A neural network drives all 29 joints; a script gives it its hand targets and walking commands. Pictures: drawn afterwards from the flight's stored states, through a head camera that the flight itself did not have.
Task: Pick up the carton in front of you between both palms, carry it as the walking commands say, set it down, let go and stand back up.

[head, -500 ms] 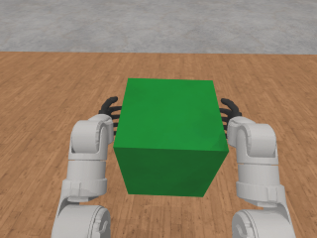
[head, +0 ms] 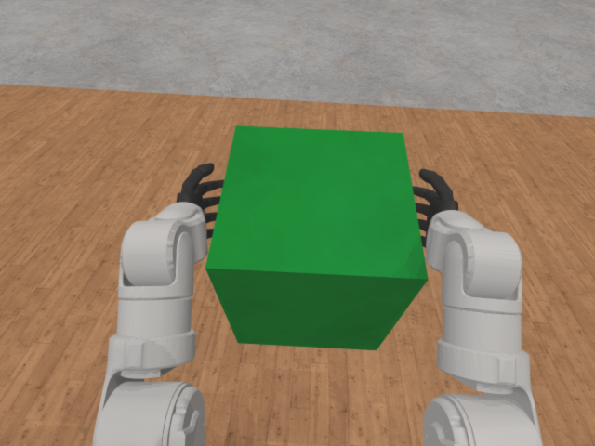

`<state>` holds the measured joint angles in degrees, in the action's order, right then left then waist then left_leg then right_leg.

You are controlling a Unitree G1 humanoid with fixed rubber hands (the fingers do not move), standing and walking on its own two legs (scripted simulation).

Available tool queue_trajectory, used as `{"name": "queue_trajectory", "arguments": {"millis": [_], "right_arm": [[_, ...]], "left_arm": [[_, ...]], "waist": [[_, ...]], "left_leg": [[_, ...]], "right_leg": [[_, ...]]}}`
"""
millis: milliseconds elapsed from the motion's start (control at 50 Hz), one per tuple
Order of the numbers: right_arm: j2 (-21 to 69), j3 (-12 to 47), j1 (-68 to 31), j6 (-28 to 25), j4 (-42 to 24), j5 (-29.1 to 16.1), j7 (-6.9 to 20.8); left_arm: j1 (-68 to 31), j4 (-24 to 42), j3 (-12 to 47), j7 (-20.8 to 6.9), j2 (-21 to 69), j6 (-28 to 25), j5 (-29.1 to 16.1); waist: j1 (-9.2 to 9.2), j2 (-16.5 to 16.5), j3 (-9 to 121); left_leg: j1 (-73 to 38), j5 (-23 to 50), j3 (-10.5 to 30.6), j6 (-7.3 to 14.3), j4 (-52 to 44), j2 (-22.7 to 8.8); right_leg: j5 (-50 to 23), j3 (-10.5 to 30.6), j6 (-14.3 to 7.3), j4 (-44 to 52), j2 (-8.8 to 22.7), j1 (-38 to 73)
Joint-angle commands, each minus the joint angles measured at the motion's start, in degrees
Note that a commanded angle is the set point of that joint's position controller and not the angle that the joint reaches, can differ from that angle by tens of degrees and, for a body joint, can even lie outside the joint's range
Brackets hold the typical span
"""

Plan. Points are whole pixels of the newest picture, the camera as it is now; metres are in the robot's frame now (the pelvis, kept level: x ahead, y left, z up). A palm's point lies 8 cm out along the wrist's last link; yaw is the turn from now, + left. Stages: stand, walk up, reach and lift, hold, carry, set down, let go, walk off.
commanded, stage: carry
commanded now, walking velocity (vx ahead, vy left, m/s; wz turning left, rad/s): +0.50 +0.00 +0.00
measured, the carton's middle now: (312, 248) +0.38 +0.01 +0.06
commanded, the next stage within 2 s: none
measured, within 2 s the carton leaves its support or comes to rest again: neither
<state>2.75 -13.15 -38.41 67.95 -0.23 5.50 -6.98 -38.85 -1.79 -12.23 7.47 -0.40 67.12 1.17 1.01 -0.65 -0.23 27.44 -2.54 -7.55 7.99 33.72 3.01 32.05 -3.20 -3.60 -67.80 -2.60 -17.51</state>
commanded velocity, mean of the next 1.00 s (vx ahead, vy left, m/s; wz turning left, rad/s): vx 0.50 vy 0.00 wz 0.00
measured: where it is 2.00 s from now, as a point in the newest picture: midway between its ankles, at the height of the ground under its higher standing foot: (310, 230)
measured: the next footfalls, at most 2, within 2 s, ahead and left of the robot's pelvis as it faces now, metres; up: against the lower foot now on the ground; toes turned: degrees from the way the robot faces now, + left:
right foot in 0.40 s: +0.42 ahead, -0.05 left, -0.05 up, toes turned -2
left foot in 0.90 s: +0.73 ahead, +0.04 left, -0.10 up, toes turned +1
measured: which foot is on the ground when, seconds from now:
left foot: down 0.00-0.40, up 0.42-0.88, down 0.90-1.00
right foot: up 0.00-0.38, down 0.40-0.88, up 0.90-1.00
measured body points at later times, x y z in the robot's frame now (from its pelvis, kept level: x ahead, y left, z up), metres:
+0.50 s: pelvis +0.33 -0.02 -0.05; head +0.36 -0.02 +0.40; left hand +0.70 +0.13 +0.06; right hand +0.70 -0.17 +0.06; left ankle +0.16 +0.08 -0.65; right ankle +0.38 -0.05 -0.77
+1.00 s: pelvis +0.64 +0.01 -0.10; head +0.66 +0.01 +0.35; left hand +1.02 +0.16 +0.01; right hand +1.01 -0.14 +0.01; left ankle +0.69 +0.04 -0.82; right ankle +0.50 -0.09 -0.70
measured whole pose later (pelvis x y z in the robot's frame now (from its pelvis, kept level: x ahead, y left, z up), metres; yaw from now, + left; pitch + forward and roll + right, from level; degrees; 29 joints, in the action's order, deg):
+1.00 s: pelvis +0.64 +0.01 -0.10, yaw +0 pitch +4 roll -1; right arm 2.1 -12.2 -36.4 67.8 5.9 5.3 -7.1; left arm -37.4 -8.9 -11.1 7.5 -0.8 66.4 0.7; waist -0.2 0.4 2.8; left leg 27.0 -5.7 -6.0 9.3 35.8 4.7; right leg 31.4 -0.8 -3.5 -75.5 -4.1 -24.5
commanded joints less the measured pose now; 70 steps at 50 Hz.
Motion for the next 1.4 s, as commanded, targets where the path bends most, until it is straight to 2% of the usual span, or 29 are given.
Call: {"name": "queue_trajectory", "arguments": {"millis": [0, 40, 160, 280, 340, 360, 380, 400, 420, 440, 460, 500, 660, 780, 840, 860, 880, 900, 920, 940, 960, 1000, 1060, 1120, 1220, 1280, 1340, 1360, 1380], "right_arm": [[53.5, 37.1, -34.4, 0.7, 1.0, -23.3, 13.8], [59.2, 39.6, -42.1, 0.4, -3.2, -27.4, 14.4], [62.5, 41.2, -40.6, -0.8, -7.2, -30.1, 14.5], [59.0, 43.2, -37.3, -1.4, -8.1, -30.4, 14.7], [56.9, 43.0, -34.3, -1.2, -3.8, -29.4, 14.8], [56.4, 42.8, -33.9, -1.2, -1.8, -29.2, 14.9], [55.9, 42.5, -33.8, -1.2, -0.1, -29.0, 15.0], [56.4, 41.9, -34.6, -0.9, 1.8, -28.4, 14.9], [56.5, 40.3, -35.6, -0.1, 3.9, -28.2, 14.6], [56.2, 39.8, -35.7, 0.0, 3.1, -27.7, 14.3], [57.5, 40.2, -38.7, -0.2, 1.3, -28.0, 14.1], [60.0, 39.1, -41.6, -0.9, -1.4, -27.1, 13.2], [59.8, 39.8, -33.7, -2.9, -4.3, -22.4, 10.0], [54.4, 40.5, -31.9, -2.1, -6.1, -20.9, 9.7], [51.4, 38.4, -29.2, -1.1, -2.4, -19.3, 10.4], [50.8, 37.5, -28.4, -0.8, -1.0, -19.0, 10.8], [49.7, 36.4, -28.4, -0.6, 0.3, -19.0, 11.4], [48.8, 35.0, -29.2, -0.4, 2.9, -18.8, 11.6], [48.5, 34.1, -28.9, -0.3, 5.2, -19.0, 11.9], [50.0, 34.7, -30.5, -0.6, 5.1, -20.0, 12.4], [54.4, 36.5, -33.2, -0.9, 3.7, -22.7, 13.1], [60.7, 40.0, -42.9, -1.3, -1.9, -28.2, 14.0], [63.6, 41.5, -44.4, -1.8, -4.5, -31.5, 14.3], [62.9, 41.1, -40.0, -2.2, -4.6, -31.1, 14.4], [60.4, 42.0, -38.1, -2.4, -6.2, -31.1, 14.8], [58.1, 41.8, -34.9, -1.9, -3.8, -30.3, 14.8], [56.5, 41.1, -33.4, -1.5, 0.8, -29.3, 14.9], [56.2, 40.7, -33.6, -1.5, 2.5, -29.1, 15.0], [55.9, 40.3, -34.5, -1.5, 3.7, -28.8, 15.0]], "left_arm": [[-40.4, 2.5, 39.6, -14.2, 60.0, 1.7, -23.2], [-41.5, 3.8, 38.8, -13.5, 63.3, 1.0, -22.7], [-35.4, 6.3, 39.0, -10.9, 64.6, -0.8, -19.6], [-33.3, 9.9, 40.1, -10.0, 59.0, -1.0, -17.1], [-30.0, 7.0, 38.5, -10.5, 55.2, 0.0, -15.8], [-29.3, 5.6, 37.6, -10.9, 54.3, 0.3, -15.4], [-28.7, 4.3, 36.5, -11.5, 52.8, 0.5, -15.3], [-28.8, 2.3, 35.2, -12.0, 51.9, 0.8, -15.3], [-29.6, -0.4, 34.1, -12.2, 50.7, 1.0, -15.0], [-28.2, -1.8, 34.5, -12.7, 52.8, 1.0, -16.4], [-31.0, 0.0, 35.8, -13.4, 56.6, 0.7, -18.4], [-40.2, 4.9, 38.9, -14.3, 62.8, 0.2, -22.9], [-39.1, 9.6, 42.0, -15.2, 65.2, -1.4, -27.1], [-34.8, 8.2, 42.2, -15.3, 61.3, -1.1, -26.0], [-32.3, 3.2, 41.5, -15.5, 59.8, -0.9, -25.1], [-32.9, 1.6, 41.3, -15.6, 59.8, -0.9, -25.0], [-33.6, 0.3, 40.8, -15.6, 59.6, -0.8, -24.7], [-35.2, -1.7, 39.8, -15.6, 60.1, -0.4, -24.3], [-34.9, -3.2, 38.7, -15.2, 59.7, 0.1, -23.8], [-36.4, -2.3, 37.9, -14.8, 60.5, 0.3, -23.8], [-38.5, -0.4, 37.8, -14.4, 61.2, 0.0, -23.3], [-41.2, 2.2, 37.3, -13.4, 63.7, -0.8, -22.4], [-37.9, 3.7, 37.3, -11.8, 64.5, -1.4, -20.9], [-34.8, 4.8, 38.2, -10.6, 64.0, -2.1, -19.5], [-33.9, 7.9, 39.6, -9.7, 60.7, -2.3, -17.9], [-31.7, 6.9, 39.0, -9.9, 57.7, -1.2, -16.8], [-29.5, 3.2, 36.7, -10.7, 54.7, -0.1, -15.6], [-29.2, 1.9, 35.6, -11.1, 53.7, 0.2, -15.2], [-28.5, 0.4, 34.4, -11.6, 52.5, 0.4, -15.1]], "waist": [[-5.17, 7.5, 30.1], [-2.94, 2.3, 26.6], [-4.96, 7.2, 28.8], [-7.58, 6.6, 26.0], [-4.65, 6.8, 26.1], [-1.72, 5.6, 27.0], [0.54, 2.3, 27.4], [-0.32, -7.5, 29.5], [1.91, -16.0, 36.3], [3.48, -12.6, 38.1], [3.27, -7.4, 33.2], [0.75, 0.2, 26.8], [3.18, -5.3, 28.7], [5.97, -5.2, 25.2], [1.95, -5.0, 26.3], [-1.24, -3.8, 27.1], [-2.21, 2.2, 28.1], [-3.21, 12.1, 31.5], [-4.65, 14.7, 35.0], [-5.34, 13.6, 37.0], [-5.13, 7.0, 33.4], [-2.07, 0.4, 26.4], [-2.43, 4.3, 26.8], [-4.68, 7.1, 28.4], [-6.87, 6.5, 26.7], [-7.78, 6.6, 25.0], [-3.78, 6.4, 25.5], [-0.64, 5.1, 26.5], [0.37, -1.2, 27.8]], "left_leg": [[-41.6, 11.8, 33.4, 9.3, -7.0, -22.5], [-32.1, 17.3, 26.6, 5.8, -8.7, -19.9], [-37.4, 39.5, 15.7, 2.1, -5.7, -14.5], [-38.9, 37.0, 9.2, 0.5, -0.8, -7.5], [-32.2, 32.1, 6.8, -1.7, 9.8, -7.6], [-27.2, 27.6, 4.6, -3.0, 17.6, -6.9], [-16.7, 11.7, 4.2, -3.6, 26.7, -5.2], [-0.7, -28.0, 4.0, -4.0, 36.0, -1.3], [14.0, -36.8, 8.8, -6.0, 50.7, 2.1], [17.5, -33.5, 10.4, -4.6, 52.9, -0.4], [18.5, -29.0, 10.5, -4.2, 49.0, -2.1], [14.2, -22.5, 9.8, -5.0, 40.1, -4.3], [16.5, -6.3, 5.2, -5.9, 20.5, -3.6], [7.8, 10.9, -0.4, -4.5, -5.0, 2.1], [-9.7, 19.6, 0.1, -2.6, -13.0, 1.1], [-20.5, 23.9, 2.2, -2.2, -15.1, -2.5], [-33.3, 40.5, 10.0, -1.7, -7.6, -10.8], [-48.5, 62.1, 25.6, 4.0, 2.8, -23.2], [-53.6, 52.8, 32.9, 9.3, 3.2, -25.6], [-51.5, 23.6, 39.8, 14.3, -1.2, -27.0], [-42.6, 5.3, 38.8, 12.5, -5.6, -23.1], [-27.8, 7.4, 30.7, 7.4, -9.3, -18.5], [-25.5, 17.8, 23.2, 3.4, -9.6, -15.7], [-33.5, 36.1, 18.5, 1.7, -6.2, -13.9], [-38.9, 39.3, 13.7, 0.4, -3.0, -8.7], [-37.6, 34.7, 11.4, -0.4, 0.7, -6.9], [-29.6, 31.4, 8.6, -2.8, 13.1, -7.1], [-22.7, 24.3, 6.7, -4.0, 21.9, -6.2], [-9.2, -3.2, 5.8, -4.2, 32.5, -3.6]], "right_leg": [[-2.0, 6.0, -0.4, -11.1, 2.5, -27.8], [-8.6, 5.3, 0.4, -1.3, 4.4, -22.9], [-20.7, 0.3, 1.6, 13.9, 3.1, -24.9], [-40.6, -5.6, 0.3, 38.1, -1.7, -17.7], [-48.7, -5.2, -2.1, 46.1, -1.7, -1.6], [-52.7, -4.4, -2.3, 49.3, 0.2, 7.6], [-60.0, 0.0, -2.3, 45.9, 6.4, 18.3], [-86.5, 12.2, -4.2, 33.1, 18.7, 32.0], [-77.8, 29.4, -15.4, 31.5, 27.4, 45.9], [-50.3, 33.3, -17.3, 36.7, 26.5, 42.4], [-37.4, 30.6, -14.4, 40.9, 21.8, 34.6], [-38.9, 24.3, -11.0, 43.4, 18.8, 21.4], [-69.3, 11.6, -5.2, 39.1, 12.9, 27.4], [-67.2, 5.2, -4.4, 33.8, 6.9, 28.9], [-62.6, 2.4, -2.0, 21.4, 7.1, 21.8], [-55.4, 0.9, -0.7, 13.3, 6.6, 14.0], [-28.7, 0.2, -0.5, 2.8, 3.8, -0.1], [4.0, 1.3, 1.2, -6.7, -1.9, -16.6], [6.5, 4.8, 1.1, -14.2, -2.0, -24.3], [4.9, 6.7, 0.6, -18.6, -0.3, -29.5], [0.4, 6.9, -0.2, -15.0, 1.8, -30.7], [-6.2, 6.1, 0.9, -4.0, 3.6, -24.3], [-12.0, 3.1, 2.3, 4.2, 4.1, -20.9], [-20.0, 1.4, 2.2, 10.3, 3.9, -25.9], [-33.8, -2.9, 0.9, 26.9, 0.5, -25.6], [-42.8, -5.1, -0.4, 39.1, -1.6, -18.2], [-49.6, -4.7, -2.4, 47.1, -1.2, 0.0], [-52.6, -2.8, -2.6, 48.8, 1.8, 10.4], [-68.0, 4.7, -2.9, 40.9, 10.7, 22.9]]}}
